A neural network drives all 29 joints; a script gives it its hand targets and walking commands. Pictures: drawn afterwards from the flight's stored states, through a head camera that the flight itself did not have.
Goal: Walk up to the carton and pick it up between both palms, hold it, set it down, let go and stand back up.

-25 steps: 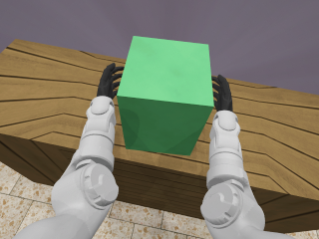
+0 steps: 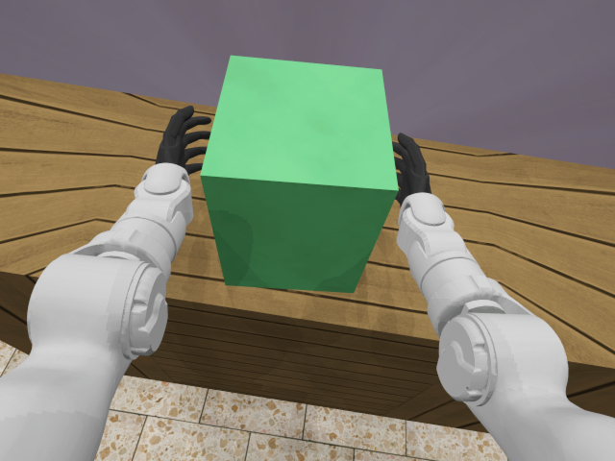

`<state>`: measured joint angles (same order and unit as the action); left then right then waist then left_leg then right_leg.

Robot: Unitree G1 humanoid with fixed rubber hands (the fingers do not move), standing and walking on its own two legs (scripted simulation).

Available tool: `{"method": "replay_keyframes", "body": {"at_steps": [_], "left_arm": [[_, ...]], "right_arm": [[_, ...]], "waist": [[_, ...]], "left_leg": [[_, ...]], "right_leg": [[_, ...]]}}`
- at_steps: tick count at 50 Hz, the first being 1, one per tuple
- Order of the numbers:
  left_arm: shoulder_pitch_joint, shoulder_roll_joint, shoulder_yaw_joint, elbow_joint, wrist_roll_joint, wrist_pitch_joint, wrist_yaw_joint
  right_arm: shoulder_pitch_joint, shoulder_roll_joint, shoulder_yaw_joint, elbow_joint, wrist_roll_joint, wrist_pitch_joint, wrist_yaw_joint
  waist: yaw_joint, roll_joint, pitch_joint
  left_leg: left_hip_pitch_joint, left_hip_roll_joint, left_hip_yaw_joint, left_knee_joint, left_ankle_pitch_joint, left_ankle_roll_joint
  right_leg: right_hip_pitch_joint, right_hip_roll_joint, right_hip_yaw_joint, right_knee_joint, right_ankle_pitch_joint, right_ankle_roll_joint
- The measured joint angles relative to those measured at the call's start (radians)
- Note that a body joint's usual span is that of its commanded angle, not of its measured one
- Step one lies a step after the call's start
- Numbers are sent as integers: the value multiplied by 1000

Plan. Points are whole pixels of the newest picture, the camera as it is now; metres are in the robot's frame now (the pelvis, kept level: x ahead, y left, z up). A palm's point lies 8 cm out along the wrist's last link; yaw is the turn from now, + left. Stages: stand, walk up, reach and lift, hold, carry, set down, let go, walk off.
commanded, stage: set down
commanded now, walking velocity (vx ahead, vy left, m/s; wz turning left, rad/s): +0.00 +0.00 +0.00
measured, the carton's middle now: (297, 185) +0.51 -0.01 +0.04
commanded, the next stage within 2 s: none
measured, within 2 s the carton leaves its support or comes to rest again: neither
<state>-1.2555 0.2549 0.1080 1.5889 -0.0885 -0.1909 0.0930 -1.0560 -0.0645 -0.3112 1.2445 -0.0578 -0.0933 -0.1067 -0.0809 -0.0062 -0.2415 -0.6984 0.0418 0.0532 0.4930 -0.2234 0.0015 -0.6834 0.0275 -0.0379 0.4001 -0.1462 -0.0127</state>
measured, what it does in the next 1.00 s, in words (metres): stands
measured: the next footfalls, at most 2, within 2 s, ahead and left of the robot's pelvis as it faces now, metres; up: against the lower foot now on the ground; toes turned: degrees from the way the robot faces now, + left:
none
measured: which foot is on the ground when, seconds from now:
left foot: down 0.00-1.00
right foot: down 0.00-1.00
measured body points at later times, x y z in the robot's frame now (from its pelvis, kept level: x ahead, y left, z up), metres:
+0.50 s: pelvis -0.02 -0.02 -0.01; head +0.08 +0.02 +0.42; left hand +0.49 +0.21 +0.12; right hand +0.48 -0.21 +0.12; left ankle -0.02 +0.11 -0.73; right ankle +0.00 -0.11 -0.73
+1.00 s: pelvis -0.02 -0.01 +0.00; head +0.05 +0.02 +0.44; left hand +0.50 +0.22 +0.20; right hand +0.48 -0.20 +0.20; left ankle -0.02 +0.11 -0.73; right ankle +0.00 -0.11 -0.73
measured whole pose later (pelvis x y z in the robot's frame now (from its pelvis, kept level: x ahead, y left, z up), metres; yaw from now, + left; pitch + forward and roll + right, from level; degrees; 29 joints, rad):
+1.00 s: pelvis -0.02 -0.01 +0.00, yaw +3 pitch +23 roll -1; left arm -1.46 0.46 -0.26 1.60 -0.45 -0.02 -0.01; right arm -1.32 -0.31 -0.08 1.39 0.31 0.06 -0.06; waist -0.11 -0.03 -0.28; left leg -0.69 0.03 0.01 0.48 -0.19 -0.02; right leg -0.67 0.02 -0.08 0.42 -0.14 -0.03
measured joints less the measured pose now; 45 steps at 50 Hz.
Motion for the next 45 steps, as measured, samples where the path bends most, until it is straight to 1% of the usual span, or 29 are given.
{"method": "replay_keyframes", "body": {"at_steps": [5,10,16,19,24,31,38,45], "left_arm": [[-43,46,-114,71,-103,-26,-27],[-40,87,-214,94,-191,-50,-60],[-24,128,-315,73,-288,-68,-84],[-36,138,-349,52,-324,-63,-91],[-91,137,-370,51,-339,-43,-104],[-140,143,-354,62,-325,3,-105],[-165,169,-354,62,-334,57,-98],[-190,193,-371,40,-356,118,-99]], "right_arm": [[-58,-59,76,98,98,-25,-6],[-86,-123,131,158,178,-44,8],[-97,-194,186,169,277,-54,42],[-110,-217,207,160,319,-47,59],[-150,-223,233,153,354,-24,71],[-181,-211,241,127,349,24,57],[-209,-217,231,130,340,72,49],[-244,-237,230,147,354,116,51]], "waist": [[2,3,-15],[0,-2,-17],[-9,-12,-32],[-13,-16,-45],[-25,-23,-47],[-38,-30,-37],[-36,-27,-38],[-31,-22,-36]], "left_leg": [[-41,5,-17,37,-9,-8],[-66,3,-36,50,-5,-14],[-113,-7,-54,61,8,-18],[-143,-11,-58,77,9,-20],[-156,-16,-57,85,13,-19],[-103,-22,-49,32,39,-16],[-50,-20,-44,-3,48,-16],[-15,-14,-44,-6,40,-17]], "right_leg": [[-30,4,-16,24,-9,-6],[-50,1,-35,42,-13,-13],[-104,-10,-54,85,-24,-21],[-140,-14,-58,115,-33,-24],[-163,-21,-58,146,-41,-26],[-120,-25,-50,111,-22,-25],[-65,-21,-45,65,-6,-23],[-19,-14,-45,38,-1,-21]]}}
